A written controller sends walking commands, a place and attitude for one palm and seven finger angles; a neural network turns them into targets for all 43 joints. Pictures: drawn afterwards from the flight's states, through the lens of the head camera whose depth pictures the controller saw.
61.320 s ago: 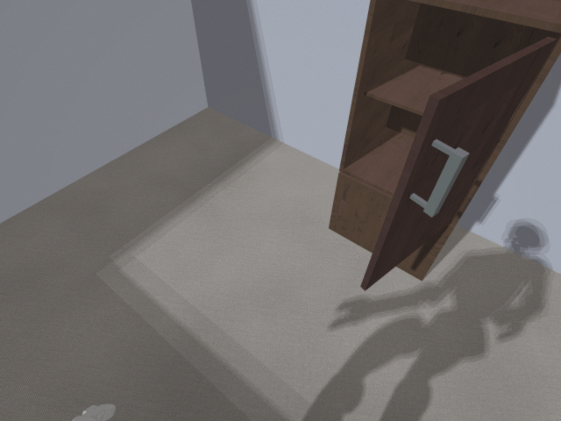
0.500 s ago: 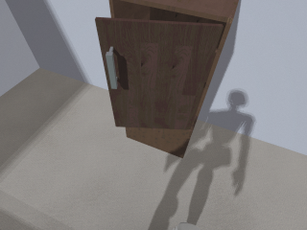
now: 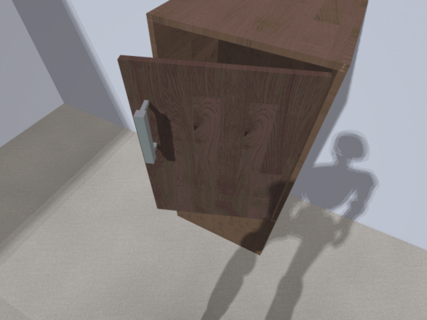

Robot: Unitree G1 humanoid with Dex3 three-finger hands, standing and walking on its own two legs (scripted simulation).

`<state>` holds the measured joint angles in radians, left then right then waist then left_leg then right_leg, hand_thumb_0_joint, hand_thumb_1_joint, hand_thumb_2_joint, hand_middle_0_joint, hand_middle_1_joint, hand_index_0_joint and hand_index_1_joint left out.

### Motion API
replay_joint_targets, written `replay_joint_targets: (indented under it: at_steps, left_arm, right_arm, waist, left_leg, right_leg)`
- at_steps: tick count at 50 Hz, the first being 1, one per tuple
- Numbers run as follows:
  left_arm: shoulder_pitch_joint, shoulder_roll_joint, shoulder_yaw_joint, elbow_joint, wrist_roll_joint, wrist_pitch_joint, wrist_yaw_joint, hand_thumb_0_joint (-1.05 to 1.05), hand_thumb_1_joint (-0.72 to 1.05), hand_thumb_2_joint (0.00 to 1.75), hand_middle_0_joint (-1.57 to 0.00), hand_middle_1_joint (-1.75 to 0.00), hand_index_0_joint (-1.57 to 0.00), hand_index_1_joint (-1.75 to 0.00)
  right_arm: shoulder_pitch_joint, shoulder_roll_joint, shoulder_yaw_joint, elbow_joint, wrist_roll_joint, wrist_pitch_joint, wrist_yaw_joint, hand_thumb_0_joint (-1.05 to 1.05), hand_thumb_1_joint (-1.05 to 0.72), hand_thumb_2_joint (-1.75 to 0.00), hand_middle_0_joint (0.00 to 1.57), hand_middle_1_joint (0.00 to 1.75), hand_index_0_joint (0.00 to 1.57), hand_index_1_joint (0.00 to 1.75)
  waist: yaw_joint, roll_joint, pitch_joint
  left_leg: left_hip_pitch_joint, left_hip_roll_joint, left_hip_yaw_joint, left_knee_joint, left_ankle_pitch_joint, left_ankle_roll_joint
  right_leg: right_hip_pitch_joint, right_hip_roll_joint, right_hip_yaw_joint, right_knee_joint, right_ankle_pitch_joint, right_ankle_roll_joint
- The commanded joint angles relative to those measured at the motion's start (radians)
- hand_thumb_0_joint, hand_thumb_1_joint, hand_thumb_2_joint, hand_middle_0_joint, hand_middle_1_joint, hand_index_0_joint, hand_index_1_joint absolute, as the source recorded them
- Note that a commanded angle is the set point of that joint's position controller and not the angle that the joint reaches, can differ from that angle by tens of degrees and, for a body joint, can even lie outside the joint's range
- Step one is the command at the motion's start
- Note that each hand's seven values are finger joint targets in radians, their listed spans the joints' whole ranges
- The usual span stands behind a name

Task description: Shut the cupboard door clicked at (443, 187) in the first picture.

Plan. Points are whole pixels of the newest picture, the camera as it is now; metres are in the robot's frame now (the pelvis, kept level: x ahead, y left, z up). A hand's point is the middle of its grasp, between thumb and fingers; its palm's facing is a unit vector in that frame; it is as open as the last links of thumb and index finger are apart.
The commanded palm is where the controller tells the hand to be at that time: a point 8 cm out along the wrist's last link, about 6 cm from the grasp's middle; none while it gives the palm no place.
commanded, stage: come to a stop and stand still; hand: left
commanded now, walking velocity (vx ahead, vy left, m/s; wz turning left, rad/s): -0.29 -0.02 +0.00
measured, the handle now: (148, 133) +0.50 +0.20 +0.04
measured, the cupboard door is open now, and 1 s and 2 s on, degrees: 21 21 21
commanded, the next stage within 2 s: none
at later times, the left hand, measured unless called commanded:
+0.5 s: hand out of the picture +0.07 +0.19 -0.16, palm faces -0.02 -0.94 -0.33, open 7.4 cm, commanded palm none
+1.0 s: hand out of the picture +0.02 +0.19 -0.17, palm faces -0.04 -0.97 -0.23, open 7.3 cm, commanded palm none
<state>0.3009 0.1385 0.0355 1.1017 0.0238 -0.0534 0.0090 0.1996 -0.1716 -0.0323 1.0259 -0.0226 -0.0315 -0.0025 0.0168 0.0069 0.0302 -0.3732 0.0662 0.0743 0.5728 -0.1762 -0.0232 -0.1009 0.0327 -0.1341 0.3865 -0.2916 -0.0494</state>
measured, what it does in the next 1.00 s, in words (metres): steps on the spot: left foot, then left foot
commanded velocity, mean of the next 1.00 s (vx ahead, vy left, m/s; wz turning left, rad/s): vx -0.05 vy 0.02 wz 0.00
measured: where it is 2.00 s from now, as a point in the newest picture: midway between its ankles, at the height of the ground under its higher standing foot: outside the picture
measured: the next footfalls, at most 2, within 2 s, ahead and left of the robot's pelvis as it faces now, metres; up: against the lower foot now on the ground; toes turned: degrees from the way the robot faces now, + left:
left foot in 0.02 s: +0.10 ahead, +0.12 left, +0.00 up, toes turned +5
left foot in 0.72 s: +0.07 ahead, +0.10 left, +0.00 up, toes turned +2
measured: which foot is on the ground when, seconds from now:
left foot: up 0.00-0.00, down 0.02-0.44, up 0.46-0.70, down 0.72-1.00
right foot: down 0.00-1.00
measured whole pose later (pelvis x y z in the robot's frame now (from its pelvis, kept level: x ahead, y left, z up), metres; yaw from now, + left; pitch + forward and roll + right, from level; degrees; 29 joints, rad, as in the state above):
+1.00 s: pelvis -0.01 +0.00 -0.01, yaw -2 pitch -1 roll -1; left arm 0.26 0.17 -0.01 1.07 0.02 0.00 0.03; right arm 0.27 -0.19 -0.01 1.00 -0.02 -0.01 -0.02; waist 0.00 0.04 0.04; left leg -0.21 -0.02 0.05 0.54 -0.32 0.04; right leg -0.24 -0.03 -0.01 0.53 -0.28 0.02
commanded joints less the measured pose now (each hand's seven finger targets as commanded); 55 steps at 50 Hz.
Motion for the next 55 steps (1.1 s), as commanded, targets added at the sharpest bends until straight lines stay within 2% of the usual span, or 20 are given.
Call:
replay_joint_targets:
  at_steps: [1, 4, 8, 12, 15, 18, 20, 21, 22, 24, 32, 37, 38, 40, 41, 42, 43, 46, 51, 55]
  left_arm:
    - [0.076, 0.059, -0.004, -0.025, -0.018, 0.011, 0.030, 0.00, 0.90, 0.90, -0.20, -0.30, -0.20, -0.30]
    - [0.093, 0.068, -0.011, -0.009, -0.007, 0.045, 0.041, 0.00, 0.90, 0.90, -0.20, -0.30, -0.20, -0.30]
    - [0.080, 0.117, 0.004, -0.035, -0.011, 0.068, 0.042, 0.00, 0.90, 0.90, -0.20, -0.30, -0.20, -0.30]
    - [0.027, 0.123, 0.023, -0.105, -0.011, 0.092, 0.036, 0.00, 0.90, 0.90, -0.20, -0.30, -0.20, -0.30]
    - [0.015, 0.102, 0.035, -0.133, -0.010, 0.101, 0.031, 0.00, 0.90, 0.90, -0.20, -0.30, -0.20, -0.30]
    - [0.057, 0.094, 0.037, -0.128, -0.006, 0.101, 0.025, 0.00, 0.90, 0.90, -0.20, -0.30, -0.20, -0.30]
    - [0.116, 0.121, 0.039, -0.114, 0.004, 0.088, 0.025, 0.00, 0.90, 0.90, -0.20, -0.30, -0.20, -0.30]
    - [0.077, 0.195, 0.042, -0.120, 0.016, 0.075, 0.029, 0.00, 0.90, 0.90, -0.20, -0.30, -0.20, -0.30]
    - [0.001, 0.238, 0.037, -0.143, 0.012, 0.071, 0.025, 0.00, 0.90, 0.90, -0.20, -0.30, -0.20, -0.30]
    - [-0.098, 0.231, 0.030, -0.170, 0.013, 0.068, 0.023, 0.00, 0.90, 0.90, -0.20, -0.30, -0.20, -0.30]
    - [-0.036, 0.230, 0.035, -0.118, -0.001, 0.041, 0.023, 0.00, 0.90, 0.90, -0.20, -0.30, -0.20, -0.30]
    - [-0.038, 0.141, 0.015, -0.093, -0.019, 0.051, 0.026, 0.00, 0.90, 0.90, -0.20, -0.30, -0.20, -0.30]
    - [-0.046, 0.138, 0.013, -0.091, -0.015, 0.052, 0.026, 0.00, 0.90, 0.90, -0.20, -0.30, -0.20, -0.30]
    - [-0.072, 0.140, 0.011, -0.070, -0.013, 0.063, 0.025, 0.00, 0.90, 0.90, -0.20, -0.30, -0.20, -0.30]
    - [0.079, 0.160, -0.006, -0.023, -0.012, 0.025, 0.067, 0.00, 0.90, 0.90, -0.20, -0.30, -0.20, -0.30]
    - [0.006, 0.222, 0.000, -0.080, -0.009, 0.014, 0.055, 0.00, 0.90, 0.90, -0.20, -0.30, -0.20, -0.30]
    - [-0.045, 0.211, -0.006, -0.090, -0.011, 0.018, 0.042, 0.00, 0.90, 0.90, -0.20, -0.30, -0.20, -0.30]
    - [-0.037, 0.165, -0.015, -0.097, -0.004, 0.031, 0.031, 0.00, 0.90, 0.90, -0.20, -0.30, -0.20, -0.30]
    - [-0.023, 0.133, -0.027, -0.083, -0.004, 0.039, 0.024, 0.00, 0.90, 0.90, -0.20, -0.30, -0.20, -0.30]
    - [-0.020, 0.152, -0.023, -0.075, -0.006, 0.039, 0.022, 0.00, 0.90, 0.90, -0.20, -0.30, -0.20, -0.30]
  right_arm:
    - [0.156, -0.104, 0.008, 0.018, 0.002, -0.022, -0.027, 0.00, -0.90, -0.90, 0.20, 0.30, 0.20, 0.30]
    - [0.068, -0.114, 0.011, 0.015, 0.017, 0.007, -0.050, 0.00, -0.90, -0.90, 0.20, 0.30, 0.20, 0.30]
    - [0.074, -0.153, -0.018, -0.001, 0.021, 0.038, -0.063, 0.00, -0.90, -0.90, 0.20, 0.30, 0.20, 0.30]
    - [0.094, -0.216, -0.052, -0.014, 0.009, 0.054, -0.068, 0.00, -0.90, -0.90, 0.20, 0.30, 0.20, 0.30]
    - [0.021, -0.205, -0.053, -0.044, -0.003, 0.058, -0.067, 0.00, -0.90, -0.90, 0.20, 0.30, 0.20, 0.30]
    - [-0.048, -0.192, -0.051, -0.068, -0.004, 0.061, -0.052, 0.00, -0.90, -0.90, 0.20, 0.30, 0.20, 0.30]
    - [-0.067, -0.159, -0.045, -0.074, 0.009, 0.065, -0.036, 0.00, -0.90, -0.90, 0.20, 0.30, 0.20, 0.30]
    - [-0.048, -0.088, -0.036, -0.081, 0.019, 0.072, -0.024, 0.00, -0.90, -0.90, 0.20, 0.30, 0.20, 0.30]
    - [-0.063, -0.084, -0.032, -0.092, 0.016, 0.085, -0.013, 0.00, -0.90, -0.90, 0.20, 0.30, 0.20, 0.30]
    - [-0.052, -0.082, -0.034, -0.071, 0.006, 0.092, 0.001, 0.00, -0.90, -0.90, 0.20, 0.30, 0.20, 0.30]
    - [0.055, -0.090, -0.011, -0.014, 0.011, 0.048, -0.010, 0.00, -0.90, -0.90, 0.20, 0.30, 0.20, 0.30]
    - [0.090, -0.130, 0.000, 0.021, 0.008, 0.019, -0.029, 0.00, -0.90, -0.90, 0.20, 0.30, 0.20, 0.30]
    - [0.089, -0.131, 0.003, 0.023, 0.008, 0.023, -0.032, 0.00, -0.90, -0.90, 0.20, 0.30, 0.20, 0.30]
    - [0.083, -0.110, 0.011, 0.042, 0.009, 0.019, -0.033, 0.00, -0.90, -0.90, 0.20, 0.30, 0.20, 0.30]
    - [-0.036, -0.134, 0.009, -0.045, 0.023, 0.002, -0.020, 0.00, -0.90, -0.90, 0.20, 0.30, 0.20, 0.30]
    - [0.056, -0.071, 0.012, -0.070, 0.013, 0.016, -0.015, 0.00, -0.90, -0.90, 0.20, 0.30, 0.20, 0.30]
    - [0.080, -0.070, 0.016, -0.053, 0.008, 0.017, -0.017, 0.00, -0.90, -0.90, 0.20, 0.30, 0.20, 0.30]
    - [0.124, -0.104, 0.018, -0.068, 0.002, 0.004, -0.014, 0.00, -0.90, -0.90, 0.20, 0.30, 0.20, 0.30]
    - [0.108, -0.136, 0.015, -0.085, 0.005, -0.003, -0.021, 0.00, -0.90, -0.90, 0.20, 0.30, 0.20, 0.30]
    - [0.099, -0.155, 0.014, -0.070, 0.005, -0.010, -0.023, 0.00, -0.90, -0.90, 0.20, 0.30, 0.20, 0.30]
  waist:
    - [-0.029, 0.068, -0.092]
    - [-0.015, 0.125, -0.003]
    - [-0.032, 0.102, -0.070]
    - [-0.053, 0.136, -0.153]
    - [-0.029, 0.111, -0.164]
    - [0.010, 0.118, -0.169]
    - [0.045, -0.008, -0.163]
    - [0.025, -0.238, -0.099]
    - [0.019, -0.293, -0.015]
    - [-0.010, -0.168, 0.078]
    - [0.006, -0.138, -0.016]
    - [0.013, 0.023, -0.081]
    - [0.010, -0.020, -0.060]
    - [0.008, 0.076, -0.027]
    - [0.050, 0.117, 0.038]
    - [-0.028, 0.095, -0.026]
    - [-0.033, 0.155, 0.031]
    - [-0.024, 0.147, -0.007]
    - [-0.013, -0.019, 0.052]
    - [-0.011, -0.005, 0.051]
  left_leg:
    - [0.342, 0.142, -0.134, -0.079, 0.720, 0.080]
    - [0.287, 0.162, -0.127, -0.096, 0.756, 0.107]
    - [0.368, 0.180, -0.141, -0.087, 0.903, 0.118]
    - [0.459, 0.317, -0.236, -0.139, 1.005, 0.233]
    - [0.392, 0.324, -0.212, -0.138, 0.819, 0.258]
    - [0.229, 0.252, -0.146, -0.150, 0.519, 0.192]
    - [0.073, 0.137, -0.091, -0.072, 0.100, 0.105]
    - [-0.030, -0.004, -0.014, 0.029, -0.228, 0.027]
    - [0.006, -0.041, -0.032, 0.155, -0.369, 0.007]
    - [0.038, -0.031, -0.062, 0.248, -0.336, 0.013]
    - [0.066, -0.041, -0.051, -0.030, -0.204, -0.008]
    - [0.238, 0.074, -0.138, -0.193, 0.230, 0.046]
    - [0.221, 0.065, -0.119, -0.186, 0.181, 0.036]
    - [0.197, 0.055, -0.140, -0.232, 0.209, 0.042]
    - [0.149, 0.043, -0.060, -0.008, 0.134, 0.015]
    - [0.135, -0.015, -0.077, -0.045, -0.097, 0.012]
    - [0.147, -0.010, -0.097, -0.111, -0.103, 0.022]
    - [0.103, 0.049, -0.161, -0.180, -0.018, 0.060]
    - [0.084, 0.051, -0.189, -0.242, -0.068, 0.081]
    - [0.118, 0.048, -0.183, -0.263, -0.033, 0.085]
  right_leg:
    - [-0.124, -0.136, 0.093, 0.073, 0.280, 0.024]
    - [-0.111, -0.130, 0.106, 0.004, 0.203, 0.045]
    - [-0.126, -0.122, 0.091, 0.105, 0.276, 0.046]
    - [-0.271, -0.058, 0.119, 0.396, -0.247, 0.049]
    - [-0.294, -0.061, 0.178, 0.492, -0.282, 0.042]
    - [-0.131, -0.057, 0.126, 0.319, -0.104, 0.044]
    - [0.035, -0.084, 0.155, 0.042, 0.127, 0.043]
    - [-0.010, -0.257, 0.380, -0.109, 0.079, -0.008]
    - [-0.191, -0.386, 0.476, -0.210, -0.053, -0.090]
    - [-0.341, -0.352, 0.451, -0.250, -0.288, -0.128]
    - [-0.002, -0.301, 0.349, -0.051, 0.368, -0.115]
    - [-0.035, -0.145, 0.206, 0.033, 0.258, 0.008]
    - [-0.033, -0.139, 0.214, 0.008, 0.234, 0.008]
    - [-0.019, -0.129, 0.186, 0.020, 0.221, 0.020]
    - [-0.083, -0.200, 0.230, -0.003, 0.438, 0.013]
    - [-0.104, -0.245, 0.315, -0.001, 0.255, -0.031]
    - [-0.180, -0.219, 0.286, 0.008, 0.070, -0.044]
    - [-0.121, -0.103, 0.165, 0.093, 0.000, 0.000]
    - [-0.137, -0.093, 0.166, 0.099, 0.014, 0.016]
    - [-0.142, -0.101, 0.174, 0.101, 0.047, 0.020]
